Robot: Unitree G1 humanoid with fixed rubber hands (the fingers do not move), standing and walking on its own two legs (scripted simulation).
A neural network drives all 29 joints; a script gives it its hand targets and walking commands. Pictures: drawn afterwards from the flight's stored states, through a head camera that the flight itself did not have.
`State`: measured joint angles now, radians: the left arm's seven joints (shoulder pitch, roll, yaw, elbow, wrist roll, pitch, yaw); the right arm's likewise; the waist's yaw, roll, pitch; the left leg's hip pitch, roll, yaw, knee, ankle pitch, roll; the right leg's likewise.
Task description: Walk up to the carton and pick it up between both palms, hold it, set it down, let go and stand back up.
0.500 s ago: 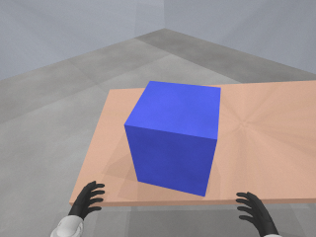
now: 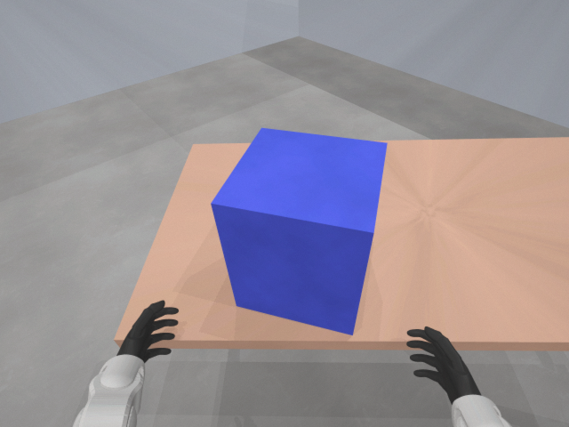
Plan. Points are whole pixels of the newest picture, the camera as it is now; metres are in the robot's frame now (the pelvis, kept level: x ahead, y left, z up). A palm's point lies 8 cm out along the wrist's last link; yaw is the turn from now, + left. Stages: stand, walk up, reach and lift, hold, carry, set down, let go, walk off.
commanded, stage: let go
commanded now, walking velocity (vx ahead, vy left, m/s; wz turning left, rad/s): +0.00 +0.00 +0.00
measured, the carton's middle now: (306, 230) +0.43 +0.01 +0.05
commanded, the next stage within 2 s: stand in 0.16 s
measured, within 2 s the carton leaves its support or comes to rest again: neither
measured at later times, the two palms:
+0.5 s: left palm (128, 369) +0.21 +0.26 -0.01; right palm out of the picture +0.13 -0.23 -0.11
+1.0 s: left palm (130, 373) +0.21 +0.25 -0.01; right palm out of the picture +0.16 -0.22 -0.10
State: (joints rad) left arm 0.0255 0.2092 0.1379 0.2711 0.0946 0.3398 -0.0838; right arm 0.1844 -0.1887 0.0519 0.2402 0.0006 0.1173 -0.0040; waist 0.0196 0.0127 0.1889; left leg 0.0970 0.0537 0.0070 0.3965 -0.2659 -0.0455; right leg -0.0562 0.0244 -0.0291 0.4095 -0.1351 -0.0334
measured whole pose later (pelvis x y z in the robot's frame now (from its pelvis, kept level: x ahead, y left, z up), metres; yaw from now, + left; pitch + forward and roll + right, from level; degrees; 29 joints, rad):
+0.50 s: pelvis +0.03 +0.03 -0.01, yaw +4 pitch -1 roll +0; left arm 0.24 0.27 -0.04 0.25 0.00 -0.12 -0.05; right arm 0.33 -0.30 -0.05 0.65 -0.02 -0.02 0.06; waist 0.00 0.03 0.04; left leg -0.18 -0.01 -0.04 0.55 -0.34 -0.01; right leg -0.31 -0.02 -0.03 0.55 -0.22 0.00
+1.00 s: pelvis +0.02 +0.02 -0.01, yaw +6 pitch -2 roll +0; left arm 0.19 0.27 -0.04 0.29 0.00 -0.12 -0.02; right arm 0.26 -0.26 -0.04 0.65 -0.01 -0.01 0.06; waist -0.02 0.01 0.02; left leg -0.23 -0.02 -0.08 0.60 -0.35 -0.02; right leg -0.33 -0.03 -0.06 0.60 -0.24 -0.01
